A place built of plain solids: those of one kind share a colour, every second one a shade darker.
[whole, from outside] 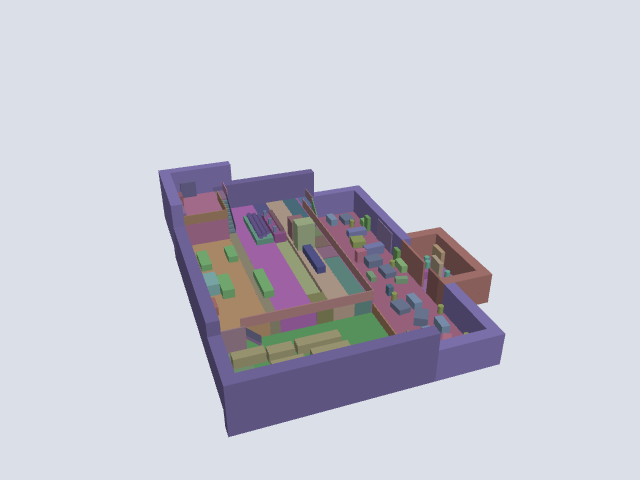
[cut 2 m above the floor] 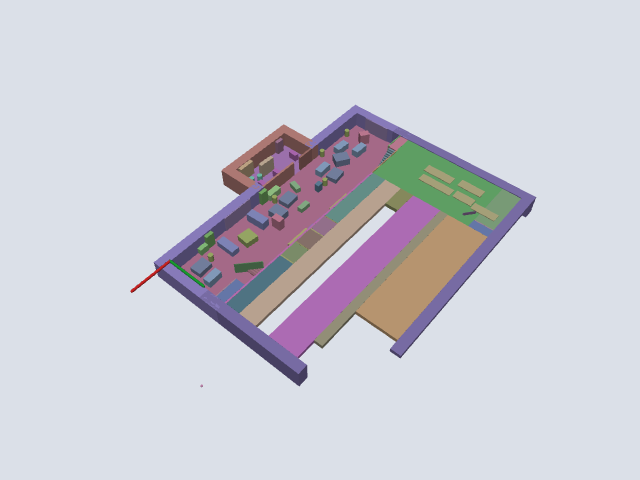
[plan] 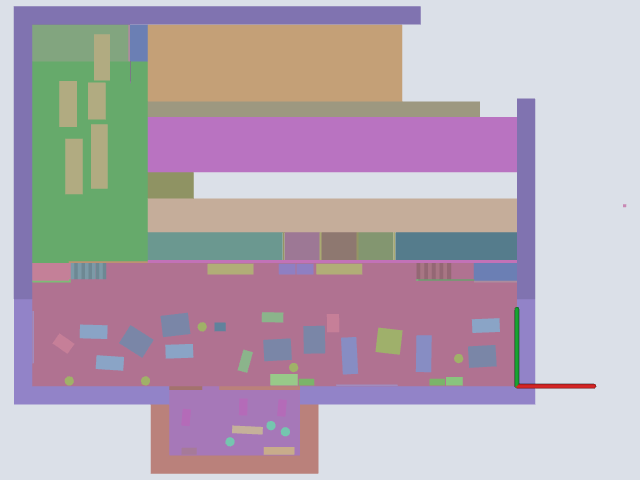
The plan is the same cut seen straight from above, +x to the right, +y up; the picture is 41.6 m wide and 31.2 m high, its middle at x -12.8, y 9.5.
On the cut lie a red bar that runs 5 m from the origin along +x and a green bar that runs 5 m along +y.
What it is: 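16 risers of 0.213 m in one run, from the low floor up to the saw floor, 3.41 m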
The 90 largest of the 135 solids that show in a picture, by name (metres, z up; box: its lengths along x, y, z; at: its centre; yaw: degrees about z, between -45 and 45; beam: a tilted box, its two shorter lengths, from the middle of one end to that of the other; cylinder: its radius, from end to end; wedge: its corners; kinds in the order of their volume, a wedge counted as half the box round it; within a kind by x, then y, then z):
{
 "wall_metal_1": {"box": [1.2, 9.25, 3.6], "at": [-32.1, 3.42, 1.4]},
 "wall_metal_2": {"box": [1.2, 19.05, 5.51], "at": [-32.1, 15.18, 2.36]},
 "wall_metal_3": {"box": [8.75, 1.2, 3.6], "at": [-28.32, 24.1, 3.31]},
 "wall_metal_4": {"box": [10.1, 1.2, 3.6], "at": [-27.65, -0.6, 1.4]},
 "wall_metal_5": {"box": [20.1, 1.2, 5.09], "at": [-16.3, 24.1, 4.06]},
 "wall_metal_6": {"box": [15.3, 1.2, 3.6], "at": [-6.45, -0.6, 1.4]},
 "wall_metal_7": {"box": [9.85, 1.2, 6.24], "at": [-3.73, 24.1, 6.13]},
 "wall_metal_8": {"box": [1.2, 9.25, 3.6], "at": [0.6, 3.42, 1.4]},
 "wall_metal_9": {"box": [1.2, 13.05, 7.01], "at": [0.6, 12.18, 3.1]},
 "wall_metal_10": {"box": [1.2, 8.4, 6.24], "at": [0.6, 20.5, 6.13]},
 "floor_chainfloor0a_concrete_1": {"box": [7.5, 13.1, 2.31], "at": [-27.75, 14.55, 0.76]},
 "floor_saw4a_concrete_1": {"box": [24.0, 3.6, 1.89], "at": [-12.0, 15.7, 2.46]},
 "floor_saw6a_concrete_1": {"box": [16.55, 5.0, 1.89], "at": [-15.72, 21.0, 2.46]},
 "floor_filing_floorboards_1": {"box": [7.45, 5.0, 3.04], "at": [-3.73, 21.0, 4.53]},
 "wall_brick_1": {"box": [1.2, 5.7, 3.6], "at": [-23.2, -2.85, 1.4]},
 "wall_brick_2": {"box": [2.15, 0.25, 3.6], "at": [-21.52, -0.12, 1.4]},
 "wall_brick_3": {"box": [10.9, 1.2, 3.6], "at": [-18.35, -5.1, 1.4]},
 "wall_brick_4": {"box": [5.25, 0.25, 3.6], "at": [-16.73, -0.12, 1.4]},
 "wall_brick_5": {"box": [1.2, 5.7, 3.6], "at": [-13.5, -2.85, 1.4]},
 "floor_hallground_brick_1": {"box": [31.5, 8.0, 0.4], "at": [-15.75, 4.0, -0.2]},
 "floor_saw2a_concrete_1": {"box": [24.0, 2.2, 1.89], "at": [-12.0, 11.1, 2.46]},
 "floor_saw1e_concrete_1": {"box": [8.77, 1.8, 3.81], "at": [-19.61, 9.1, 1.5]},
 "floor_saw1a_concrete_1": {"box": [7.9, 1.8, 3.81], "at": [-3.95, 9.1, 1.5]},
 "floor_saw5a_concrete_1": {"box": [21.6, 1.0, 1.89], "at": [-13.2, 18.0, 2.46]},
 "boardstack_chain_1": {"box": [1.15, 3.0, 0.98], "at": [-29.18, 18.34, 2.4]},
 "boardstack_chain_2": {"box": [1.15, 3.6, 0.98], "at": [-28.79, 14.28, 2.4]},
 "boardstack_chain_3": {"box": [1.15, 2.4, 1.1], "at": [-27.3, 18.53, 2.46]},
 "boardstack_chain_4": {"box": [1.1, 4.2, 1.08], "at": [-27.14, 14.93, 2.45]},
 "boardstack_chain_5": {"box": [1.05, 3.0, 1.08], "at": [-26.97, 21.37, 2.45]},
 "floor_saw0a_concrete_1": {"box": [24.0, 0.2, 3.81], "at": [-12.0, 8.1, 1.5]},
 "floor_sawland_concrete_1": {"box": [1.15, 2.4, 1.89], "at": [-24.57, 22.3, 2.46]},
 "floor_sawland_concrete_2": {"box": [2.8, 1.15, 3.81], "at": [-1.4, 7.42, 1.5]},
 "floor_saw1b_concrete_1": {"box": [2.27, 1.8, 3.81], "at": [-9.16, 9.1, 1.5]},
 "floor_saw1c_concrete_1": {"box": [2.27, 1.8, 3.81], "at": [-11.56, 9.1, 1.5]},
 "floor_saw1d_concrete_1": {"box": [2.27, 1.8, 3.81], "at": [-13.96, 9.1, 1.5]},
 "floor_annex_tile_1": {"box": [8.5, 4.5, 0.4], "at": [-18.35, -2.25, -0.2]},
 "floor_trackway_concrete_1": {"box": [17.5, 1.7, 0.4], "at": [-12.25, 13.05, 2.71]},
 "boardstack_saw_1": {"box": [4.2, 1.05, 0.78], "at": [-18.05, 17.47, 3.8]},
 "boardstack_saw_2": {"box": [3.0, 1.2, 0.98], "at": [-17.43, 21.19, 3.9]},
 "boardstack_saw_3": {"box": [3.0, 1.1, 0.74], "at": [-11.77, 22.26, 3.78]},
 "boardstack_saw_4": {"box": [2.4, 1.05, 0.72], "at": [-11.35, 19.24, 3.77]},
 "headsaw_1": {"box": [1.6, 2.0, 3.15], "at": [-11.9, 11.05, 4.98]},
 "chipheap_low_1": {"box": [1.8, 1.4, 0.95], "at": [-24.74, 2.9, 0.47], "yaw": -32.4},
 "chipheap_low_2": {"box": [1.8, 1.4, 0.63], "at": [-22.2, 3.98, 0.31], "yaw": 6.7},
 "chipheap_low_3": {"box": [1.8, 1.4, 0.67], "at": [-15.56, 2.36, 0.34], "yaw": 3.2},
 "chipheap_low_4": {"box": [1.4, 1.8, 0.92], "at": [-13.17, 3.02, 0.46], "yaw": 1.1},
 "chipheap_low_5": {"box": [1.8, 1.4, 0.66], "at": [-2.25, 1.93, 0.33], "yaw": 3.2},
 "floor_saw3b_concrete_1": {"box": [3.0, 1.7, 1.89], "at": [-22.5, 13.05, 2.46]},
 "carriage_1": {"box": [5.4, 1.4, 1.12], "at": [-6.7, 13.05, 3.47]},
 "logdeck_1": {"box": [6.2, 1.98, 0.66], "at": [-6.9, 15.01, 3.74]},
 "floor_filingland_floorboards_1": {"box": [2.4, 1.0, 3.04], "at": [-1.2, 18.0, 4.53]},
 "floor_chainland_concrete_1": {"box": [2.5, 1.15, 2.31], "at": [-30.25, 7.42, 0.76]},
 "cabin_1": {"box": [1.7, 1.6, 2.3], "at": [-9.5, 11.15, 4.56]},
 "floor_chainfloor1a_concrete_1": {"box": [6.35, 2.4, 0.4], "at": [-28.32, 22.3, 1.71]},
 "cart_low_1": {"box": [1.8, 0.9, 0.92], "at": [-27.51, 3.53, 0.46], "yaw": -1.5},
 "cart_low_2": {"box": [1.8, 0.9, 0.88], "at": [-26.46, 1.51, 0.44], "yaw": -3.7},
 "cart_low_3": {"box": [1.8, 0.9, 0.85], "at": [-21.94, 2.27, 0.43], "yaw": 2.0},
 "cart_low_4": {"box": [1.8, 0.9, 0.91], "at": [-2.02, 3.94, 0.46], "yaw": 2.3},
 "floor_saw3a_concrete_1": {"box": [3.5, 1.7, 0.9], "at": [-1.75, 13.05, 2.96]},
 "edger_saw_1": {"box": [2.4, 1.6, 1.25], "at": [-16.77, 22.66, 4.03]},
 "slabwood_low_1": {"box": [1.0, 2.4, 1.12], "at": [-10.88, 1.98, 0.56], "yaw": 2.9},
 "slabwood_low_2": {"box": [1.0, 2.4, 0.79], "at": [-6.05, 2.11, 0.39], "yaw": -0.9},
 "rail_saw_1": {"box": [0.12, 13.14, 1.1], "at": [-23.94, 14.69, 3.96]},
 "rail_saw_2": {"box": [21.35, 0.12, 1.1], "at": [-13.32, 8.06, 3.96]},
 "trunking_low_1": {"box": [3.0, 0.7, 0.98], "at": [-18.62, 7.61, 0.49]},
 "trunking_low_2": {"box": [3.0, 0.7, 1.18], "at": [-11.55, 7.61, 0.59]},
 "rolls_1": {"box": [2.4, 0.95, 0.8], "at": [-16.6, 11.15, 3.81]},
 "rolls_2": {"box": [2.4, 0.95, 0.8], "at": [-14.2, 11.15, 3.81]},
 "floor_slot_metal_1": {"box": [0.13, 1.8, 3.56], "at": [-15.16, 9.1, 1.38]},
 "floor_slot_metal_2": {"box": [0.13, 1.8, 3.56], "at": [-12.77, 9.1, 1.38]},
 "floor_slot_metal_3": {"box": [0.13, 1.8, 3.56], "at": [-10.37, 9.1, 1.38]},
 "floor_slot_metal_4": {"box": [0.13, 1.8, 3.56], "at": [-7.96, 9.1, 1.38]},
 "pallets_low_1": {"box": [1.2, 0.8, 1.48], "at": [-29.47, 2.77, 0.74], "yaw": -35.2},
 "pallets_low_2": {"box": [0.8, 1.2, 1.48], "at": [-11.95, 4.1, 0.74], "yaw": 0.5},
 "rail_sawland_1": {"box": [0.12, 2.4, 2.59], "at": [-25.21, 22.3, 3.21]},
 "rail_sawland_2": {"box": [2.8, 0.12, 4.51], "at": [-1.4, 6.79, 2.25]},
 "slidingdoor_low_1": {"box": [0.1, 3.4, 2.8], "at": [-31.44, 3.19, 1.4]},
 "slidingdoor_low_2": {"box": [4.0, 0.1, 2.8], "at": [-9.75, 0.06, 1.4]},
 "dustheap_low_1": {"box": [1.6, 1.6, 0.79], "at": [-8.31, 2.92, 0.4], "yaw": -6.5},
 "shelf_annex_far_1": {"box": [2.0, 0.5, 1.97], "at": [-15.45, -4.21, 0.98]},
 "shelf_annex_1": {"box": [2.0, 0.5, 1.95], "at": [-17.52, -2.85, 0.98], "yaw": -2.7},
 "bladerack_filing_1": {"box": [0.5, 1.8, 1.9], "at": [-0.29, 21.65, 7.0]},
 "cabinet_low_1": {"box": [1.0, 0.45, 1.81], "at": [-13.68, 0.27, 0.91]},
 "cabinet_low_2": {"box": [1.0, 0.45, 1.85], "at": [-5.18, 0.27, 0.93]},
 "bench_low_1": {"box": [1.8, 0.75, 0.89], "at": [-15.14, 0.41, 0.45]},
 "bench_saw_1": {"box": [1.8, 0.75, 0.89], "at": [-20.41, 23.09, 3.85]},
 "rail_chainland_1": {"box": [2.5, 0.12, 3.01], "at": [-30.25, 6.79, 1.51]},
 "wall_sfa_1": {"wedge": [[-6.42, 6.85, -0.05], [-6.42, 6.85, 1.32], [-6.42, 6.95, -0.05], [-6.42, 6.95, 1.32], [-2.78, 6.85, 3.07], [-2.78, 6.85, 4.45], [-2.78, 6.95, 3.07], [-2.78, 6.95, 4.45]]},
 "cabinet_annex_far_1": {"box": [1.0, 0.45, 1.8], "at": [-21.31, -4.24, 0.9]},
 "rail_filing_1": {"box": [5.2, 0.12, 1.1], "at": [-4.85, 18.56, 6.59]}
}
